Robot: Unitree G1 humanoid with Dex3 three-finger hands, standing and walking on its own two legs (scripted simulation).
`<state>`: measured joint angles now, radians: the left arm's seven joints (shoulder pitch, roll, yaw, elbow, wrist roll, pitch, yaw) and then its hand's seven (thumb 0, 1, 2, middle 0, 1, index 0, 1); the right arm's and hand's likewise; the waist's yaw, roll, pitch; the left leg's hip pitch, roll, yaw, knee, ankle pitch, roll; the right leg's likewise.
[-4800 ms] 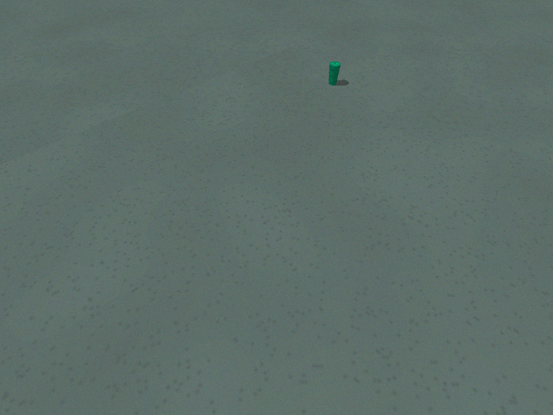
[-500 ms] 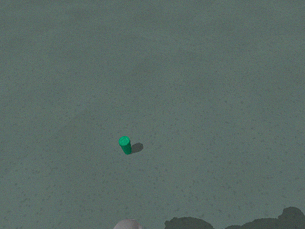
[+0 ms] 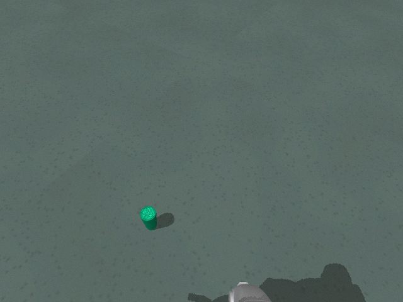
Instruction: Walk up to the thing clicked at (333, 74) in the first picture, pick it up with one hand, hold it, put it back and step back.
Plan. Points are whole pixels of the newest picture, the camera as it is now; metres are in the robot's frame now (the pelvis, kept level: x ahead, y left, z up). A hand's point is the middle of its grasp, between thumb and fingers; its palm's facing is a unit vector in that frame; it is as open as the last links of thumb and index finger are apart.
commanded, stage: walk up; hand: left
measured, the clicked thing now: (149, 219) +0.57 +0.23 -0.70
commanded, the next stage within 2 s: stand in 1.74 s
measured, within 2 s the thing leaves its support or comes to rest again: neither
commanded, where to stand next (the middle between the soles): +0.21 +0.00 m, yaw -1 degrees
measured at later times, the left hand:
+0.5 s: hand (72, 286) +0.18 +0.29 -0.16, palm faces -0.02 -0.91 -0.41, open 7.4 cm
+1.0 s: hand (80, 282) +0.19 +0.27 -0.15, palm faces +0.01 -0.94 -0.34, open 7.4 cm
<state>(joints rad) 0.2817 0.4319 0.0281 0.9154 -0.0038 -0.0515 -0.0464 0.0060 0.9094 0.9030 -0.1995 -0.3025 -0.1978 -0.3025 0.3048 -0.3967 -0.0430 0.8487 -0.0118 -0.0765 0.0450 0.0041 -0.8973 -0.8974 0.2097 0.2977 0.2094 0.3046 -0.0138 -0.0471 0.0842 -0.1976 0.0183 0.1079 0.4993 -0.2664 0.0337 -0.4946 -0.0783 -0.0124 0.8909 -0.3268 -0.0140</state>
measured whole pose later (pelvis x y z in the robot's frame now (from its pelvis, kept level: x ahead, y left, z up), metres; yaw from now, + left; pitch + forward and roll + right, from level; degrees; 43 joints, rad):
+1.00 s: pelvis +0.13 +0.01 +0.00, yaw +0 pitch -2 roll -1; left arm 0.10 0.36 -0.01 1.16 -0.01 -0.01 -0.01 0.00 0.91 0.90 -0.20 -0.30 -0.20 -0.30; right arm 0.00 -0.36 0.01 1.11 0.01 -0.01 0.01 0.00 -0.90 -0.90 0.21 0.30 0.21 0.30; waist 0.03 0.02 0.07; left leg -0.25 0.05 0.01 0.46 -0.17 -0.02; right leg -0.20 -0.05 -0.03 0.44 -0.21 0.04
